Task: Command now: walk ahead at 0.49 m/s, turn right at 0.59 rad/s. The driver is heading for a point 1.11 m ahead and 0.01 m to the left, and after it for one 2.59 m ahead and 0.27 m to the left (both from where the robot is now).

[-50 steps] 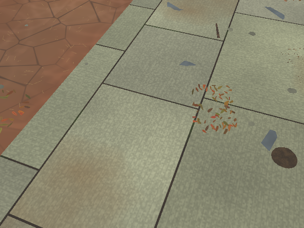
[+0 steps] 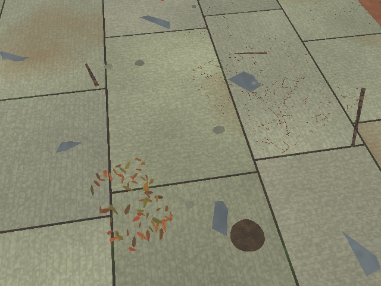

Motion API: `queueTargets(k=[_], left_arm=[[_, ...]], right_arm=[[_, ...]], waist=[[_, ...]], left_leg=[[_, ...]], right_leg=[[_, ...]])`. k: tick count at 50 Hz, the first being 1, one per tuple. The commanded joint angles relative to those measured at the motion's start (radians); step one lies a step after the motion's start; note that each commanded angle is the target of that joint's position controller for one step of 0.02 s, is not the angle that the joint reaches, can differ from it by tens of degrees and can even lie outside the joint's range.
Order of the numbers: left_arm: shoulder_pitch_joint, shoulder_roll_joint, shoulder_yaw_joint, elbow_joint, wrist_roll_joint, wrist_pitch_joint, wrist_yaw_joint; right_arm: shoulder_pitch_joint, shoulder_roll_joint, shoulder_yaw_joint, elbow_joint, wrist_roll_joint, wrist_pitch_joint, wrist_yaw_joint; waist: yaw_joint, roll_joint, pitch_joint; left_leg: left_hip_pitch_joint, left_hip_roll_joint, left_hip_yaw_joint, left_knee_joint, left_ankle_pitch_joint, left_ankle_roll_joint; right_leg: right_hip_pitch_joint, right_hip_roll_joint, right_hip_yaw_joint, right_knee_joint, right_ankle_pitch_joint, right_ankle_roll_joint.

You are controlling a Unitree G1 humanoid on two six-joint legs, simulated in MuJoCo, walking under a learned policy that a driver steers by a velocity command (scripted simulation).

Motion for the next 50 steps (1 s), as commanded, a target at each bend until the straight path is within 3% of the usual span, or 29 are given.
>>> queueTargets(k=[1, 5, 9, 12, 14, 16, 17, 18, 19, 20, 21, 22, 23, 24, 25, 27, 31, 36, 41, 42, 44, 45, 46, 47, 48, 49, 50], left_arm=[[0.027, 0.029, 0.012, -0.084, -0.004, 0.005, -0.005], [-0.060, 0.030, 0.008, -0.147, 0.009, 0.014, -0.008], [-0.181, 0.026, 0.000, -0.190, 0.007, -0.001, -0.036], [-0.281, 0.011, -0.010, -0.232, 0.007, -0.004, -0.052], [-0.318, 0.022, -0.010, -0.259, 0.006, -0.004, -0.060], [-0.304, 0.051, 0.001, -0.272, 0.011, -0.006, -0.064], [-0.232, 0.076, 0.016, -0.258, 0.016, -0.007, -0.063], [-0.071, 0.122, 0.044, -0.209, 0.017, -0.007, -0.057], [0.109, 0.203, 0.078, -0.167, 0.018, 0.000, -0.041], [0.142, 0.324, 0.094, -0.158, 0.020, 0.000, -0.033], [0.181, 0.233, 0.069, -0.168, 0.021, -0.009, -0.035], [0.128, 0.186, 0.052, -0.159, 0.028, -0.018, -0.040], [0.052, 0.152, 0.042, -0.165, 0.025, -0.021, -0.040], [-0.016, 0.114, 0.031, -0.171, 0.028, -0.024, -0.043], [-0.056, 0.081, 0.022, -0.175, 0.035, -0.031, -0.044], [-0.071, 0.082, 0.025, -0.157, 0.036, -0.051, -0.045], [-0.038, 0.096, 0.033, -0.107, 0.048, -0.069, -0.026], [-0.023, 0.117, 0.036, -0.072, 0.041, -0.066, -0.008], [0.042, 0.141, 0.046, -0.020, 0.025, -0.038, 0.002], [0.038, 0.147, 0.048, -0.017, 0.022, -0.030, 0.004], [0.010, 0.175, 0.054, -0.024, 0.020, -0.014, 0.013], [-0.001, 0.190, 0.057, -0.029, 0.020, -0.006, 0.019], [-0.020, 0.198, 0.057, -0.033, 0.018, 0.002, 0.024], [-0.021, 0.191, 0.050, -0.045, 0.018, -0.002, 0.029], [0.073, 0.049, 0.007, -0.086, 0.055, -0.025, 0.014], [0.052, 0.061, -0.007, -0.109, 0.032, -0.071, -0.005], [-0.072, 0.131, 0.013, -0.134, -0.007, -0.096, -0.018]], right_arm=[[0.031, -0.083, -0.023, -0.022, 0.000, -0.014, 0.004], [0.052, -0.137, -0.042, 0.006, 0.005, -0.018, 0.004], [0.071, -0.166, -0.046, 0.013, 0.008, -0.002, -0.002], [0.139, -0.184, -0.045, 0.038, 0.023, 0.012, 0.001], [0.167, -0.201, -0.049, 0.057, 0.034, 0.026, 0.004], [0.167, -0.221, -0.052, 0.067, 0.042, 0.040, 0.002], [0.153, -0.231, -0.052, 0.069, 0.044, 0.048, 0.000], [0.151, -0.218, -0.045, 0.070, 0.040, 0.054, -0.005], [0.155, -0.178, -0.026, 0.049, 0.019, 0.050, -0.010], [0.261, -0.040, 0.019, 0.009, -0.003, 0.027, 0.003], [0.210, -0.125, 0.002, 0.030, 0.034, -0.005, 0.013], [0.115, -0.168, -0.013, -0.006, 0.068, -0.014, 0.017], [0.080, -0.152, -0.007, -0.013, 0.061, -0.014, 0.013], [0.065, -0.145, -0.010, -0.005, 0.042, -0.007, 0.008], [0.093, -0.142, -0.016, 0.005, 0.037, 0.010, 0.008], [0.139, -0.103, -0.013, 0.022, 0.040, 0.042, 0.009], [0.067, -0.081, -0.016, -0.001, 0.036, 0.066, 0.000], [-0.060, -0.052, -0.008, -0.043, 0.026, 0.055, 0.023], [-0.178, -0.039, 0.002, -0.121, 0.027, 0.052, 0.054], [-0.185, -0.043, 0.001, -0.137, 0.028, 0.052, 0.062], [-0.147, -0.067, -0.012, -0.152, 0.031, 0.055, 0.070], [-0.081, -0.091, -0.025, -0.146, 0.032, 0.059, 0.069], [0.053, -0.134, -0.050, -0.119, 0.035, 0.061, 0.064], [0.215, -0.205, -0.084, -0.085, 0.033, 0.065, 0.047], [0.269, -0.317, -0.107, -0.078, 0.032, 0.068, 0.028], [0.290, -0.293, -0.092, -0.102, 0.027, 0.056, 0.033], [0.274, -0.225, -0.078, -0.098, 0.019, 0.052, 0.032]], waist=[[-0.001, 0.108, -0.042], [-0.005, 0.077, -0.009], [-0.046, 0.074, 0.009], [-0.086, 0.070, 0.035], [-0.087, 0.079, 0.056], [-0.054, 0.103, 0.041], [0.001, 0.117, -0.009], [0.083, 0.105, -0.100], [0.155, 0.036, -0.216], [0.063, -0.242, -0.332], [0.120, -0.151, -0.442], [0.116, -0.111, -0.290], [0.080, -0.053, -0.207], [0.046, -0.012, -0.150], [0.008, -0.023, -0.128], [-0.026, -0.024, -0.106], [-0.015, -0.007, -0.019], [0.032, -0.013, 0.031], [0.077, -0.006, 0.073], [0.071, -0.014, 0.070], [0.032, -0.051, 0.017], [-0.007, -0.074, -0.034], [-0.086, -0.068, -0.107], [-0.167, -0.018, -0.195], [-0.090, 0.253, -0.292], [-0.101, 0.238, -0.465], [-0.142, 0.145, -0.353]], left_leg=[[0.160, 0.284, -0.255, -0.260, 0.036, 0.171], [0.176, 0.305, -0.134, -0.295, 0.161, 0.193], [0.214, 0.273, 0.005, -0.276, 0.210, 0.153], [0.253, 0.286, 0.027, -0.264, 0.169, 0.143], [0.315, 0.316, 0.023, -0.243, 0.178, 0.136], [0.369, 0.336, 0.034, -0.166, 0.357, 0.122], [0.369, 0.324, 0.062, -0.058, 0.532, 0.104], [0.315, 0.284, 0.107, 0.135, 0.653, 0.077], [0.096, 0.239, 0.129, 0.418, 0.460, 0.031], [-0.324, 0.061, 0.091, 0.805, -0.335, -0.034], [-0.413, 0.047, -0.123, 0.954, -0.451, -0.022], [-0.499, 0.094, -0.124, 0.976, -0.374, -0.007], [-0.476, 0.143, -0.117, 0.915, -0.285, 0.002], [-0.425, 0.175, -0.118, 0.850, -0.224, -0.001], [-0.357, 0.199, -0.133, 0.813, -0.180, -0.002], [-0.299, 0.199, -0.137, 0.776, -0.130, -0.013], [-0.404, 0.166, -0.194, 0.635, 0.036, -0.034], [-0.391, 0.131, -0.127, 0.354, 0.271, -0.024], [-0.464, 0.117, -0.061, 0.235, 0.166, 0.015], [-0.459, 0.108, -0.041, 0.224, 0.115, 0.028], [-0.348, 0.051, 0.025, 0.219, 0.012, 0.065], [-0.246, 0.010, 0.057, 0.228, -0.037, 0.087], [-0.060, -0.034, 0.070, 0.185, -0.019, 0.119], [0.233, -0.012, -0.025, 0.139, 0.035, 0.165], [0.604, 0.259, -0.501, 0.124, 0.049, 0.317], [0.772, 0.386, -0.940, -0.062, -0.095, 0.444], [0.712, 0.349, -0.797, -0.097, -0.089, 0.368]], right_leg=[[-0.182, -0.122, 0.029, -0.008, 0.061, 0.003], [-0.279, -0.143, 0.031, -0.142, 0.182, 0.019], [-0.255, -0.126, -0.030, -0.376, 0.381, 0.012], [-0.215, -0.098, -0.078, -0.507, 0.369, -0.002], [-0.216, -0.080, -0.093, -0.564, 0.288, -0.023], [-0.155, -0.042, -0.127, -0.612, 0.182, -0.055], [-0.033, -0.004, -0.157, -0.653, 0.177, -0.076], [0.199, 0.049, -0.186, -0.703, 0.232, -0.102], [0.515, -0.047, -0.036, -0.670, 0.285, -0.147], [0.830, -0.330, 0.508, -0.771, 0.145, -0.317], [0.854, -0.392, 0.705, -0.898, 0.122, -0.352], [0.759, -0.352, 0.526, -0.896, 0.216, -0.298], [0.615, -0.314, 0.373, -0.894, 0.311, -0.259], [0.484, -0.278, 0.274, -0.919, 0.377, -0.233], [0.397, -0.250, 0.206, -0.957, 0.401, -0.217], [0.316, -0.243, 0.134, -1.028, 0.415, -0.221], [0.311, -0.228, -0.018, -1.089, 0.458, -0.193], [0.355, -0.208, -0.160, -1.115, 0.430, -0.136], [0.537, -0.267, -0.209, -1.042, 0.526, -0.118], [0.564, -0.276, -0.219, -1.009, 0.596, -0.109], [0.583, -0.274, -0.253, -0.893, 0.918, -0.082], [0.580, -0.267, -0.267, -0.788, 1.087, -0.068], [0.531, -0.241, -0.288, -0.606, 1.152, -0.045], [0.346, -0.198, -0.294, -0.346, 0.975, -0.006], [-0.080, -0.039, -0.260, 0.036, 0.086, 0.059], [-0.287, 0.079, -0.017, 0.227, -0.256, 0.062], [-0.382, 0.011, 0.043, 0.232, -0.169, 0.036]])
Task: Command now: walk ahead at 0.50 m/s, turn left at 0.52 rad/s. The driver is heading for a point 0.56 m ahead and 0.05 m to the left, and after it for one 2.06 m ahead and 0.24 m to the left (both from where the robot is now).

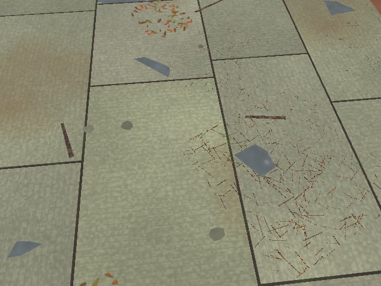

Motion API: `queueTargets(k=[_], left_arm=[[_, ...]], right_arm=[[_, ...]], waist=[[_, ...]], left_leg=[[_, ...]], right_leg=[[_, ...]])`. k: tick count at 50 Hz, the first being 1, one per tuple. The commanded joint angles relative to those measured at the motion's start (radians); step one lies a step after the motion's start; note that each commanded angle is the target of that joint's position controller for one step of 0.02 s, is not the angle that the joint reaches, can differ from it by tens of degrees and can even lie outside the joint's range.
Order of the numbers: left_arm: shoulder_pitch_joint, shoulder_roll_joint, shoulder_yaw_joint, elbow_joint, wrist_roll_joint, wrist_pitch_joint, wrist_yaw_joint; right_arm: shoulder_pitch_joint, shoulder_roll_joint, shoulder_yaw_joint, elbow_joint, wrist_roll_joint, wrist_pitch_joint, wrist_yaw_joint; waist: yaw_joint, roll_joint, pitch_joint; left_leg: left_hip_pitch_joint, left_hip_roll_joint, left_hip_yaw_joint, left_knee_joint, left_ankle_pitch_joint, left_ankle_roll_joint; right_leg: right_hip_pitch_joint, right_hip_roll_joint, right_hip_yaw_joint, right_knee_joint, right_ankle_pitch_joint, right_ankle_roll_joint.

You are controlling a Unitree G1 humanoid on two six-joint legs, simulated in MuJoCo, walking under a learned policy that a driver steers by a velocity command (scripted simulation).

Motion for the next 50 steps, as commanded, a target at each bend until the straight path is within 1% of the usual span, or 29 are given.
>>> queueTargets(k=[1, 2, 3, 4, 7, 12, 15, 18, 20, 21, 22, 23, 24, 25, 26, 27, 29, 32, 35, 39, 41, 42, 43, 44, 45, 46, 47, 48, 50], left_arm=[[-0.102, 0.129, 0.010, -0.163, -0.030, -0.085, -0.019], [-0.112, 0.124, 0.012, -0.155, -0.006, -0.083, -0.009], [-0.100, 0.137, 0.023, -0.154, 0.012, -0.072, -0.004], [-0.081, 0.134, 0.026, -0.157, 0.017, -0.057, -0.005], [-0.084, 0.094, 0.018, -0.170, 0.027, -0.028, 0.000], [-0.274, 0.053, -0.003, -0.217, 0.019, -0.033, -0.008], [-0.343, 0.078, 0.003, -0.238, 0.003, -0.045, -0.023], [-0.314, 0.118, 0.021, -0.238, -0.001, -0.061, -0.036], [-0.187, 0.138, 0.038, -0.203, 0.009, -0.071, -0.033], [-0.066, 0.175, 0.051, -0.189, 0.026, -0.076, -0.027], [0.069, 0.259, 0.073, -0.167, 0.042, -0.070, -0.024], [0.136, 0.241, 0.076, -0.120, 0.014, -0.059, -0.037], [0.088, 0.160, 0.053, -0.135, -0.003, -0.056, -0.036], [0.030, 0.126, 0.040, -0.144, 0.003, -0.046, -0.033], [-0.013, 0.108, 0.030, -0.144, 0.011, -0.040, -0.034], [-0.039, 0.089, 0.021, -0.141, 0.016, -0.040, -0.034], [-0.049, 0.080, 0.016, -0.130, 0.013, -0.043, -0.036], [-0.048, 0.125, 0.024, -0.103, 0.013, -0.044, -0.031], [-0.031, 0.151, 0.027, -0.075, 0.004, -0.024, -0.020], [0.020, 0.157, 0.023, -0.033, -0.007, -0.001, -0.014], [-0.003, 0.162, 0.023, -0.028, -0.014, 0.007, -0.011], [-0.016, 0.156, 0.021, -0.027, -0.017, 0.010, -0.010], [0.007, 0.135, 0.014, -0.022, -0.008, 0.006, -0.010], [0.040, 0.089, -0.005, -0.039, 0.023, -0.006, -0.011], [0.168, 0.015, -0.035, -0.012, 0.024, -0.005, -0.015], [0.146, 0.085, -0.021, 0.001, 0.010, 0.011, -0.018], [0.085, 0.118, -0.009, -0.012, -0.001, 0.029, -0.016], [0.039, 0.114, -0.006, -0.013, 0.000, 0.048, -0.006], [0.016, 0.101, -0.003, -0.015, 0.009, 0.084, 0.011]], right_arm=[[0.256, -0.169, -0.054, -0.014, 0.002, -0.011, -0.016], [0.180, -0.138, -0.044, -0.033, 0.005, -0.010, -0.017], [0.132, -0.108, -0.033, -0.052, -0.002, -0.009, -0.020], [0.115, -0.103, -0.031, -0.066, -0.010, -0.008, -0.023], [0.129, -0.136, -0.040, -0.065, -0.007, -0.014, -0.038], [0.197, -0.154, -0.045, -0.046, 0.007, 0.003, -0.061], [0.241, -0.160, -0.046, -0.033, 0.011, 0.012, -0.065], [0.239, -0.153, -0.045, -0.031, 0.008, 0.019, -0.070], [0.219, -0.121, -0.036, -0.036, 0.001, 0.020, -0.069], [0.213, -0.074, -0.017, -0.049, -0.008, 0.015, -0.063], [0.336, -0.019, 0.001, -0.058, -0.002, 0.005, -0.064], [0.388, -0.045, 0.005, -0.050, 0.018, -0.002, -0.064], [0.301, -0.132, -0.015, -0.049, 0.025, -0.003, -0.063], [0.196, -0.143, -0.017, -0.071, 0.014, -0.001, -0.062], [0.138, -0.128, -0.015, -0.088, -0.004, -0.003, -0.059], [0.130, -0.114, -0.017, -0.093, -0.012, -0.004, -0.055], [0.162, -0.077, -0.011, -0.081, -0.007, -0.001, -0.048], [0.117, -0.040, 0.004, -0.094, -0.022, 0.000, -0.053], [0.056, -0.011, 0.017, -0.094, -0.021, -0.006, -0.049], [-0.029, -0.035, 0.007, -0.114, -0.016, -0.005, -0.036], [-0.012, -0.055, -0.003, -0.114, -0.023, -0.008, -0.032], [0.035, -0.065, -0.010, -0.096, -0.030, -0.011, -0.033], [0.082, -0.103, -0.022, -0.082, -0.039, -0.012, -0.041], [0.153, -0.173, -0.034, -0.085, -0.057, -0.011, -0.052], [0.166, -0.132, -0.017, -0.082, -0.067, 0.001, -0.055], [0.185, -0.061, 0.001, -0.066, -0.042, 0.014, -0.047], [0.145, -0.052, 0.006, -0.059, -0.028, 0.018, -0.041], [0.093, -0.055, 0.007, -0.059, -0.027, 0.021, -0.038], [-0.014, -0.080, 0.002, -0.066, -0.037, 0.030, -0.040]], waist=[[-0.119, 0.039, -0.247], [-0.068, -0.030, -0.168], [-0.031, -0.023, -0.131], [-0.005, 0.001, -0.120], [0.008, 0.017, -0.094], [-0.067, 0.074, -0.070], [-0.095, 0.092, -0.067], [-0.068, 0.117, -0.070], [-0.001, 0.127, -0.112], [0.055, 0.081, -0.219], [0.043, -0.143, -0.367], [0.044, -0.343, -0.380], [0.066, -0.198, -0.230], [0.064, -0.108, -0.128], [0.044, -0.063, -0.057], [0.015, -0.075, -0.037], [-0.012, -0.115, -0.045], [-0.020, -0.094, -0.042], [0.004, -0.102, -0.084], [0.033, -0.116, -0.101], [0.004, -0.116, -0.110], [-0.023, -0.102, -0.128], [-0.036, -0.068, -0.158], [-0.035, 0.050, -0.268], [-0.012, 0.233, -0.386], [-0.038, 0.194, -0.398], [-0.035, 0.141, -0.308], [-0.025, 0.084, -0.248], [0.019, 0.103, -0.167]], left_leg=[[0.760, 0.324, -0.631, -0.342, 0.030, 0.238], [0.594, 0.280, -0.523, -0.350, 0.126, 0.204], [0.476, 0.246, -0.453, -0.373, 0.213, 0.190], [0.404, 0.225, -0.426, -0.397, 0.248, 0.189], [0.290, 0.189, -0.340, -0.424, 0.361, 0.190], [0.252, 0.118, -0.283, -0.391, 0.234, 0.114], [0.302, 0.150, -0.361, -0.349, 0.150, 0.102], [0.389, 0.194, -0.453, -0.272, 0.119, 0.080], [0.394, 0.159, -0.438, -0.164, 0.227, 0.046], [0.328, 0.110, -0.380, 0.034, 0.213, 0.012], [0.035, -0.024, -0.257, 0.374, -0.042, -0.063], [-0.199, -0.041, -0.226, 0.579, -0.396, -0.088], [-0.282, 0.013, -0.260, 0.660, -0.332, -0.085], [-0.282, 0.052, -0.217, 0.659, -0.251, -0.083], [-0.261, 0.080, -0.194, 0.603, -0.195, -0.081], [-0.219, 0.116, -0.185, 0.540, -0.151, -0.081], [-0.148, 0.137, -0.147, 0.469, -0.117, -0.088], [-0.116, 0.132, -0.101, 0.303, -0.070, -0.125], [-0.004, 0.103, -0.061, 0.095, 0.108, -0.135], [0.062, 0.068, -0.069, -0.064, 0.200, -0.117], [0.124, 0.058, -0.073, -0.144, 0.195, -0.088], [0.208, 0.042, -0.059, -0.212, 0.252, -0.070], [0.326, 0.071, -0.080, -0.250, 0.422, -0.041], [0.559, 0.242, -0.232, -0.158, 0.855, 0.031], [0.734, 0.440, -0.434, -0.146, 1.023, 0.209], [0.684, 0.428, -0.480, -0.183, 0.862, 0.225], [0.609, 0.384, -0.444, -0.218, 0.676, 0.187], [0.520, 0.353, -0.414, -0.252, 0.529, 0.152], [0.307, 0.299, -0.339, -0.330, 0.318, 0.107]], right_leg=[[-0.663, -0.002, 0.172, 0.327, 0.081, -0.036], [-0.604, -0.041, 0.159, 0.237, 0.134, -0.030], [-0.530, -0.066, 0.156, 0.174, 0.168, -0.021], [-0.478, -0.075, 0.155, 0.141, 0.187, -0.010], [-0.449, -0.067, 0.120, 0.010, 0.253, 0.033], [-0.386, 0.007, 0.100, -0.378, 0.548, 0.055], [-0.350, 0.039, 0.115, -0.488, 0.569, 0.046], [-0.307, 0.040, 0.136, -0.552, 0.483, 0.007], [-0.133, 0.043, 0.103, -0.612, 0.476, -0.043], [0.077, -0.060, 0.190, -0.588, 0.465, -0.102], [0.439, -0.268, 0.538, -0.593, 0.381, -0.252], [0.518, -0.375, 0.879, -0.726, 0.107, -0.328], [0.409, -0.341, 0.810, -0.760, -0.039, -0.289], [0.279, -0.297, 0.657, -0.767, 0.016, -0.251], [0.155, -0.253, 0.554, -0.794, 0.130, -0.242], [0.085, -0.218, 0.484, -0.814, 0.223, -0.231], [0.021, -0.170, 0.385, -0.848, 0.346, -0.228], [-0.007, -0.167, 0.251, -0.836, 0.817, -0.247], [-0.013, -0.124, 0.134, -0.806, 0.965, -0.210], [0.056, -0.142, 0.140, -0.746, 0.895, -0.184], [0.073, -0.150, 0.160, -0.680, 0.850, -0.161], [0.067, -0.127, 0.155, -0.622, 0.828, -0.141], [0.036, -0.080, 0.135, -0.535, 0.795, -0.105], [-0.103, -0.013, 0.093, -0.348, 0.536, -0.053], [-0.276, 0.042, 0.094, -0.122, -0.037, 0.009], [-0.305, 0.020, 0.150, -0.039, -0.202, 0.032], [-0.355, -0.002, 0.151, 0.000, -0.188, 0.045], [-0.365, -0.021, 0.144, -0.011, -0.147, 0.053], [-0.263, -0.041, 0.134, -0.126, -0.048, 0.070]])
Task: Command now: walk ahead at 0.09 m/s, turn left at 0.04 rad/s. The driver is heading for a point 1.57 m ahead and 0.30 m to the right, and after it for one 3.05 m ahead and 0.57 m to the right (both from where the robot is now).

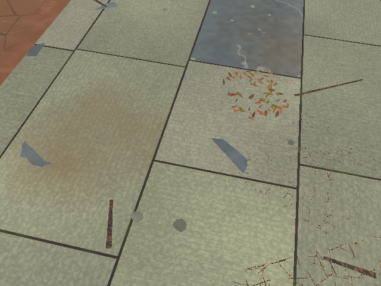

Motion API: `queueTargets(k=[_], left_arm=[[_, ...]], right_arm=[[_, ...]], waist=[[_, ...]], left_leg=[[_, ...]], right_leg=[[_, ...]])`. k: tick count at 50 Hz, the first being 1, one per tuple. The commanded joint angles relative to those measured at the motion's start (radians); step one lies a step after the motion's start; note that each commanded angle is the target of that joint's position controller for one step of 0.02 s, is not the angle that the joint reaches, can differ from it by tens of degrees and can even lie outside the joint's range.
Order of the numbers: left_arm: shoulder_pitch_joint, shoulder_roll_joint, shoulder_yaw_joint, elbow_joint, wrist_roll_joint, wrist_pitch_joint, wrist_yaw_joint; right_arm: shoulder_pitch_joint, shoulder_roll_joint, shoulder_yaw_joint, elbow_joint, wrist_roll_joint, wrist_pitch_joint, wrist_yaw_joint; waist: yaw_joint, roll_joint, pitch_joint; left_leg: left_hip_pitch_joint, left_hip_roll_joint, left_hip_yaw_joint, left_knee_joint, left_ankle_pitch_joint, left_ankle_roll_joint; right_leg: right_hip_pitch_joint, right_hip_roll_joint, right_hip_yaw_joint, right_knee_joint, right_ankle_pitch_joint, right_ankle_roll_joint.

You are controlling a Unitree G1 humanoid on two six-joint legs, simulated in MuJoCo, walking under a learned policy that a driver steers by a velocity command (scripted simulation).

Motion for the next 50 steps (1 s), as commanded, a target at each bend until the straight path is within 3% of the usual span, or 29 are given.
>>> queueTargets(k=[1, 3, 6, 8, 9, 10, 12, 16, 24, 33, 34, 36, 38, 40, 41, 42, 44, 45, 46, 47, 48, 50], left_arm=[[0.079, 0.074, 0.022, -0.024, 0.003, 0.037, 0.023], [0.094, 0.049, 0.017, -0.003, 0.008, 0.039, 0.027], [0.082, 0.036, 0.016, 0.012, 0.019, 0.037, 0.022], [0.038, 0.075, 0.019, -0.013, 0.040, 0.036, 0.022], [0.012, 0.141, 0.035, -0.014, 0.025, 0.036, 0.028], [-0.004, 0.119, 0.036, -0.003, 0.018, 0.031, 0.026], [-0.032, 0.067, 0.021, 0.005, 0.025, 0.013, 0.025], [-0.007, 0.062, 0.018, 0.032, 0.012, -0.012, 0.022], [0.017, 0.052, 0.014, 0.083, 0.006, -0.005, 0.025], [0.023, 0.034, 0.010, 0.135, 0.005, 0.001, 0.024], [0.047, 0.026, 0.009, 0.152, 0.004, 0.003, 0.025], [0.053, 0.061, 0.022, 0.158, -0.008, 0.009, 0.028], [0.088, 0.101, 0.035, 0.153, -0.019, -0.002, 0.031], [0.102, 0.145, 0.052, 0.160, -0.028, -0.026, 0.030], [0.081, 0.131, 0.051, 0.154, -0.025, -0.036, 0.028], [0.052, 0.117, 0.048, 0.147, -0.027, -0.042, 0.024], [-0.024, 0.098, 0.044, 0.121, -0.031, -0.042, 0.014], [-0.065, 0.061, 0.033, 0.096, -0.028, -0.049, 0.012], [-0.070, 0.016, 0.024, 0.055, -0.024, -0.065, 0.017], [-0.088, 0.045, 0.032, 0.044, -0.036, -0.079, 0.016], [-0.067, 0.053, 0.035, 0.050, -0.053, -0.088, 0.006], [-0.064, 0.053, 0.041, 0.066, -0.044, -0.097, -0.003]], right_arm=[[-0.029, -0.152, -0.042, -0.039, -0.010, 0.009, -0.005], [-0.036, -0.138, -0.041, -0.027, -0.013, 0.014, -0.012], [-0.036, -0.114, -0.032, -0.001, 0.001, 0.020, -0.019], [0.019, -0.087, -0.022, 0.037, -0.002, 0.019, -0.017], [0.049, -0.102, -0.029, 0.040, -0.002, 0.017, -0.016], [0.031, -0.106, -0.031, 0.044, -0.004, 0.017, -0.022], [0.031, -0.101, -0.035, 0.058, 0.003, 0.019, -0.032], [0.062, -0.095, -0.038, 0.099, 0.003, 0.021, -0.034], [0.079, -0.098, -0.044, 0.181, 0.014, 0.030, -0.042], [0.076, -0.105, -0.045, 0.264, 0.018, 0.045, -0.056], [0.093, -0.094, -0.043, 0.282, 0.018, 0.047, -0.056], [0.092, -0.103, -0.048, 0.298, 0.028, 0.048, -0.056], [0.041, -0.094, -0.046, 0.280, 0.033, 0.024, -0.050], [-0.003, -0.065, -0.039, 0.260, 0.043, -0.014, -0.033], [0.005, -0.066, -0.040, 0.262, 0.046, -0.030, -0.024], [0.036, -0.064, -0.041, 0.274, 0.050, -0.041, -0.017], [0.214, -0.083, -0.058, 0.353, 0.050, -0.049, -0.012], [0.333, -0.147, -0.080, 0.387, 0.043, -0.051, -0.014], [0.459, -0.264, -0.108, 0.411, 0.044, -0.055, -0.005], [0.435, -0.197, -0.078, 0.403, 0.024, -0.070, 0.002], [0.356, -0.142, -0.059, 0.381, 0.023, -0.080, 0.002], [0.275, -0.113, -0.042, 0.350, 0.026, -0.084, 0.008]], waist=[[0.016, 0.164, -0.126], [0.017, 0.175, -0.139], [0.025, 0.155, -0.126], [0.004, 0.102, -0.057], [-0.039, 0.007, -0.004], [-0.031, -0.048, 0.019], [-0.041, -0.079, 0.020], [-0.033, -0.035, -0.014], [-0.025, 0.025, -0.035], [-0.029, 0.026, -0.015], [-0.027, 0.019, -0.035], [-0.024, -0.031, 0.027], [0.003, -0.095, 0.116], [0.009, -0.162, 0.184], [-0.008, -0.155, 0.190], [-0.034, -0.148, 0.179], [-0.116, -0.093, 0.118], [-0.159, 0.054, 0.074], [-0.183, 0.331, 0.008], [-0.158, 0.262, 0.006], [-0.110, 0.175, 0.056], [-0.073, 0.089, 0.072]], left_leg=[[0.122, 0.241, -0.252, -0.187, 0.194, 0.180], [0.075, 0.208, -0.198, -0.198, 0.109, 0.173], [0.024, 0.172, -0.166, -0.189, -0.171, 0.129], [-0.024, 0.120, -0.151, -0.173, -0.393, 0.036], [-0.004, 0.068, -0.105, -0.155, -0.376, 0.002], [0.086, 0.039, -0.063, -0.105, -0.295, -0.019], [0.170, 0.043, -0.055, -0.050, -0.185, -0.011], [0.199, 0.046, -0.052, -0.023, -0.032, 0.003], [0.243, 0.052, -0.048, -0.001, 0.116, -0.005], [0.263, 0.055, -0.046, -0.010, 0.126, -0.012], [0.270, 0.040, -0.028, -0.008, 0.021, -0.012], [0.188, -0.011, 0.023, 0.046, -0.333, -0.005], [0.028, -0.020, 0.043, 0.139, -0.417, 0.001], [-0.063, 0.023, 0.031, 0.260, -0.304, 0.018], [-0.068, 0.043, 0.018, 0.252, -0.303, 0.034], [-0.018, 0.047, 0.025, 0.180, -0.312, 0.049], [0.304, 0.009, 0.041, 0.003, -0.210, 0.055], [0.447, 0.115, -0.158, -0.101, -0.255, 0.094], [0.596, 0.327, -0.571, -0.271, -0.331, 0.227], [0.589, 0.407, -0.735, -0.321, -0.334, 0.275], [0.561, 0.397, -0.633, -0.300, -0.297, 0.251], [0.517, 0.324, -0.425, -0.315, -0.183, 0.187]], right_leg=[[-0.015, -0.047, 0.012, -0.061, 0.070, 0.028], [0.081, -0.031, -0.012, -0.163, 0.180, 0.021], [0.204, -0.013, -0.039, -0.363, 0.386, -0.012], [0.214, -0.073, 0.029, -0.467, 0.408, -0.056], [0.117, -0.089, 0.037, -0.471, 0.271, -0.084], [-0.002, -0.070, 0.041, -0.511, 0.118, -0.095], [-0.055, -0.064, 0.042, -0.549, 0.131, -0.072], [0.014, -0.052, 0.027, -0.510, 0.284, -0.059], [0.071, -0.031, 0.004, -0.482, 0.432, -0.066], [0.091, -0.017, -0.012, -0.501, 0.463, -0.066], [0.102, -0.009, -0.018, -0.515, 0.358, -0.071], [0.063, -0.026, 0.027, -0.555, 0.021, -0.122], [0.072, -0.136, 0.190, -0.655, -0.214, -0.197], [0.087, -0.288, 0.390, -0.742, -0.224, -0.280], [0.095, -0.303, 0.392, -0.732, -0.146, -0.284], [0.093, -0.283, 0.343, -0.703, -0.072, -0.265], [-0.040, -0.167, 0.176, -0.576, 0.085, -0.193], [-0.150, -0.064, 0.039, -0.327, 0.249, -0.132], [-0.328, 0.061, -0.084, 0.015, 0.168, -0.067], [-0.430, 0.045, 0.034, 0.227, 0.027, -0.080], [-0.487, -0.010, 0.068, 0.316, 0.090, -0.110], [-0.492, -0.080, 0.046, 0.270, 0.267, -0.141]])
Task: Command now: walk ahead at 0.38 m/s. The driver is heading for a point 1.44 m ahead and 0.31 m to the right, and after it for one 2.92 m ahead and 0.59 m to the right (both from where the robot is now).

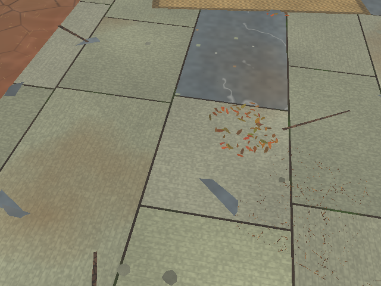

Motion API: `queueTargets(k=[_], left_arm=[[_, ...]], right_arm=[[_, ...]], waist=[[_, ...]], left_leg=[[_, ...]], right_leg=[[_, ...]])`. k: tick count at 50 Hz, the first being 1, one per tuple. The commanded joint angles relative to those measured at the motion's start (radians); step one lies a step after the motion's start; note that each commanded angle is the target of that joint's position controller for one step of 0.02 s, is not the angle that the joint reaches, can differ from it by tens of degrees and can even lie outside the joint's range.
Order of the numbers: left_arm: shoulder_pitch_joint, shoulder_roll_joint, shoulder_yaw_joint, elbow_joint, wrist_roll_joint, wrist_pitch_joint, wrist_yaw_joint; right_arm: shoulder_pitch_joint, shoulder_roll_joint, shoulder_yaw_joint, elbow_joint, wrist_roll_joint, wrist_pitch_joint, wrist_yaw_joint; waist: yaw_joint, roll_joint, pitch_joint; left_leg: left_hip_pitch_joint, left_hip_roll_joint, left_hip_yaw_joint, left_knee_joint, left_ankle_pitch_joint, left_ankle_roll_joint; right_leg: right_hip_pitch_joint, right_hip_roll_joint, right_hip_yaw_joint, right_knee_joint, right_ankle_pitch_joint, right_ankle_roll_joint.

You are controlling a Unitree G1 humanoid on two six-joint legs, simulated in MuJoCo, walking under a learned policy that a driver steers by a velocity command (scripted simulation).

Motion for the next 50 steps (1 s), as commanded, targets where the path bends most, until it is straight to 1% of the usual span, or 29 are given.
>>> queueTargets(k=[1, 3, 7, 10, 13, 15, 16, 17, 18, 19, 20, 21, 22, 23, 24, 25, 26, 27, 29, 33, 37, 41, 44, 45, 46, 47, 48, 49, 50], left_arm=[[-0.126, 0.088, 0.024, -0.097, 0.009, -0.038, -0.012], [-0.137, 0.060, 0.024, -0.100, 0.017, -0.027, -0.023], [-0.303, 0.011, 0.003, -0.165, 0.023, -0.014, -0.028], [-0.393, 0.019, -0.005, -0.195, 0.016, -0.013, -0.038], [-0.443, 0.039, -0.006, -0.223, 0.011, -0.015, -0.051], [-0.426, 0.065, 0.002, -0.229, 0.012, -0.021, -0.060], [-0.379, 0.088, 0.013, -0.222, 0.013, -0.022, -0.060], [-0.278, 0.119, 0.031, -0.195, 0.014, -0.021, -0.057], [-0.099, 0.157, 0.056, -0.140, 0.011, -0.017, -0.050], [0.085, 0.227, 0.075, -0.101, 0.022, -0.012, -0.040], [0.139, 0.273, 0.076, -0.078, 0.036, -0.011, -0.049], [0.093, 0.180, 0.050, -0.082, 0.029, -0.017, -0.052], [-0.007, 0.140, 0.037, -0.098, 0.026, -0.025, -0.050], [-0.096, 0.116, 0.027, -0.119, 0.032, -0.033, -0.053], [-0.145, 0.092, 0.021, -0.123, 0.044, -0.039, -0.058], [-0.164, 0.064, 0.012, -0.119, 0.054, -0.044, -0.061], [-0.159, 0.054, 0.008, -0.109, 0.054, -0.044, -0.063], [-0.139, 0.058, 0.008, -0.097, 0.050, -0.045, -0.060], [-0.100, 0.092, 0.013, -0.080, 0.049, -0.045, -0.046], [-0.018, 0.121, 0.016, -0.059, 0.046, -0.035, -0.018], [0.064, 0.132, 0.016, -0.035, 0.034, -0.028, -0.009], [0.135, 0.138, 0.021, 0.000, 0.029, -0.007, -0.006], [0.124, 0.159, 0.032, 0.003, 0.027, 0.009, -0.002], [0.102, 0.170, 0.035, -0.004, 0.027, 0.014, -0.002], [0.080, 0.161, 0.032, -0.011, 0.029, 0.019, -0.002], [0.075, 0.130, 0.017, -0.030, 0.040, 0.020, -0.002], [0.191, 0.011, -0.019, -0.044, 0.044, 0.001, -0.016], [0.179, 0.023, -0.020, -0.026, 0.026, -0.025, -0.020], [0.079, 0.124, 0.009, -0.053, -0.008, -0.040, -0.021]], right_arm=[[0.045, -0.081, 0.006, -0.027, -0.005, -0.013, 0.005], [0.091, -0.073, 0.015, -0.015, -0.010, 0.001, -0.003], [0.117, -0.132, 0.011, -0.018, -0.015, 0.015, -0.029], [0.152, -0.151, 0.005, -0.011, -0.009, 0.015, -0.035], [0.172, -0.148, -0.001, 0.004, 0.005, 0.018, -0.036], [0.155, -0.161, -0.009, 0.001, 0.006, 0.025, -0.036], [0.140, -0.175, -0.014, -0.005, 0.002, 0.029, -0.036], [0.124, -0.183, -0.017, -0.010, -0.002, 0.037, -0.035], [0.112, -0.169, -0.012, -0.019, -0.008, 0.045, -0.035], [0.123, -0.133, 0.004, -0.044, -0.025, 0.046, -0.033], [0.252, 0.025, 0.044, -0.046, -0.012, 0.023, -0.021], [0.171, -0.075, 0.023, -0.046, 0.016, -0.006, -0.015], [0.068, -0.133, 0.006, -0.085, 0.040, -0.023, -0.013], [0.015, -0.143, 0.003, -0.097, 0.036, -0.030, -0.021], [-0.005, -0.138, -0.006, -0.098, 0.020, -0.025, -0.030], [0.021, -0.120, -0.009, -0.094, 0.013, -0.011, -0.032], [0.038, -0.097, -0.008, -0.091, 0.013, 0.003, -0.033], [0.039, -0.082, -0.008, -0.093, 0.012, 0.013, -0.034], [-0.027, -0.091, -0.014, -0.120, 0.006, 0.026, -0.037], [-0.188, -0.097, -0.017, -0.175, -0.008, 0.022, -0.030], [-0.333, -0.076, -0.003, -0.214, 0.000, 0.013, -0.014], [-0.436, -0.081, 0.007, -0.259, 0.008, 0.005, 0.010], [-0.415, -0.114, 0.000, -0.272, 0.012, -0.004, 0.025], [-0.353, -0.139, -0.011, -0.259, 0.011, -0.007, 0.026], [-0.213, -0.176, -0.033, -0.216, 0.009, -0.008, 0.022], [-0.014, -0.237, -0.058, -0.163, 0.002, -0.007, 0.013], [0.129, -0.340, -0.084, -0.134, -0.016, 0.000, 0.007], [0.134, -0.264, -0.059, -0.132, -0.011, 0.004, 0.006], [0.047, -0.205, -0.040, -0.143, -0.005, 0.001, 0.004]], waist=[[-0.017, 0.095, 0.085], [-0.018, 0.118, 0.071], [-0.043, 0.097, 0.111], [-0.062, 0.120, 0.134], [-0.051, 0.119, 0.158], [-0.018, 0.119, 0.131], [0.014, 0.136, 0.087], [0.072, 0.151, 0.015], [0.155, 0.145, -0.088], [0.204, 0.029, -0.226], [0.114, -0.258, -0.383], [0.141, -0.170, -0.310], [0.115, -0.127, -0.151], [0.080, -0.022, -0.086], [0.046, 0.006, -0.046], [0.009, -0.013, -0.043], [-0.005, -0.030, -0.039], [-0.012, -0.031, -0.024], [-0.011, -0.021, 0.020], [0.027, -0.005, 0.056], [0.075, -0.007, 0.074], [0.102, -0.006, 0.102], [0.063, -0.034, 0.074], [0.024, -0.054, 0.031], [-0.050, -0.054, -0.052], [-0.125, -0.023, -0.190], [-0.100, 0.205, -0.359], [-0.111, 0.256, -0.423], [-0.104, 0.201, -0.259]], left_leg=[[0.251, 0.291, -0.379, -0.333, 0.129, 0.138], [0.236, 0.251, -0.274, -0.346, 0.283, 0.126], [0.160, 0.232, -0.182, -0.388, 0.352, 0.133], [0.111, 0.228, -0.138, -0.419, 0.318, 0.130], [0.179, 0.270, -0.125, -0.405, 0.355, 0.120], [0.244, 0.291, -0.108, -0.341, 0.490, 0.101], [0.262, 0.293, -0.097, -0.275, 0.661, 0.091], [0.259, 0.277, -0.074, -0.147, 0.845, 0.075], [0.187, 0.230, -0.042, 0.060, 0.906, 0.047], [-0.058, 0.170, -0.013, 0.391, 0.599, 0.017], [-0.392, -0.036, -0.068, 0.738, -0.176, -0.039], [-0.497, 0.003, -0.195, 0.870, -0.227, -0.013], [-0.566, 0.055, -0.164, 0.890, -0.143, 0.007], [-0.517, 0.112, -0.145, 0.843, -0.039, 0.014], [-0.461, 0.148, -0.135, 0.784, 0.023, 0.013], [-0.396, 0.176, -0.143, 0.746, 0.057, 0.016], [-0.365, 0.183, -0.140, 0.712, 0.065, 0.014], [-0.362, 0.190, -0.132, 0.678, 0.064, 0.009], [-0.423, 0.201, -0.119, 0.595, 0.119, -0.011], [-0.536, 0.193, -0.106, 0.350, 0.337, -0.044], [-0.485, 0.145, -0.058, 0.142, 0.465, -0.048], [-0.525, 0.125, -0.056, 0.045, 0.401, -0.032], [-0.452, 0.098, -0.042, 0.001, 0.284, 0.005], [-0.345, 0.066, -0.016, -0.006, 0.253, 0.022], [-0.155, 0.032, 0.013, -0.023, 0.260, 0.049], [0.155, 0.107, -0.069, 0.021, 0.278, 0.100], [0.592, 0.385, -0.523, -0.017, 0.132, 0.261], [0.627, 0.453, -0.783, -0.176, 0.037, 0.288], [0.493, 0.418, -0.628, -0.195, 0.011, 0.222]], right_leg=[[-0.440, -0.105, 0.035, 0.056, 0.154, -0.034], [-0.398, -0.106, -0.005, -0.023, 0.207, -0.008], [-0.372, -0.081, -0.050, -0.293, 0.333, 0.041], [-0.281, -0.048, -0.080, -0.442, 0.428, 0.042], [-0.272, -0.048, -0.057, -0.514, 0.439, 0.009], [-0.224, -0.034, -0.060, -0.546, 0.395, -0.022], [-0.142, -0.008, -0.077, -0.543, 0.368, -0.038], [-0.002, 0.026, -0.101, -0.534, 0.342, -0.060], [0.227, 0.045, -0.110, -0.534, 0.336, -0.088], [0.544, -0.146, 0.122, -0.522, 0.266, -0.149], [0.794, -0.376, 0.660, -0.719, -0.035, -0.309], [0.728, -0.350, 0.741, -0.826, -0.119, -0.270], [0.584, -0.326, 0.580, -0.836, -0.044, -0.224], [0.424, -0.293, 0.446, -0.856, 0.099, -0.202], [0.295, -0.257, 0.343, -0.876, 0.216, -0.186], [0.224, -0.222, 0.269, -0.901, 0.261, -0.175], [0.186, -0.208, 0.234, -0.924, 0.275, -0.179], [0.157, -0.201, 0.203, -0.945, 0.286, -0.187], [0.130, -0.198, 0.165, -0.984, 0.294, -0.198], [0.192, -0.184, 0.107, -1.001, 0.355, -0.179], [0.233, -0.163, 0.041, -0.999, 0.376, -0.151], [0.384, -0.215, 0.039, -0.939, 0.422, -0.150], [0.463, -0.251, 0.044, -0.853, 0.587, -0.128], [0.465, -0.243, 0.032, -0.782, 0.759, -0.116], [0.436, -0.201, -0.004, -0.624, 0.907, -0.093], [0.275, -0.149, -0.041, -0.374, 0.814, -0.061], [-0.165, 0.017, -0.084, 0.043, 0.370, 0.020], [-0.310, 0.073, 0.074, 0.215, -0.154, 0.013], [-0.398, 0.012, 0.111, 0.280, -0.115, -0.010]])
Velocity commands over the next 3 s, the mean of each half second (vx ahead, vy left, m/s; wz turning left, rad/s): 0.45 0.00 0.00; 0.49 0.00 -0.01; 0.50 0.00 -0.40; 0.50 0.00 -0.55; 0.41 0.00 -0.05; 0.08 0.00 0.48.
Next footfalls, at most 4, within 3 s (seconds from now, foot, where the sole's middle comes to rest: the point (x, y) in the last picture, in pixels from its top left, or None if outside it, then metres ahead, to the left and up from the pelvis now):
0.36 right None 0.37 -0.15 -0.77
0.94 left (165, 243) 0.69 0.09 -0.77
1.50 right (227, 183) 0.97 -0.17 -0.77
1.96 left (206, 127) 1.30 -0.10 -0.77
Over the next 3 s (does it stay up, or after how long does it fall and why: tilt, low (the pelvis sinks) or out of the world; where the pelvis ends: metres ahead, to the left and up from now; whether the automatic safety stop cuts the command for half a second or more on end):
stays up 1.36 -0.27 0.00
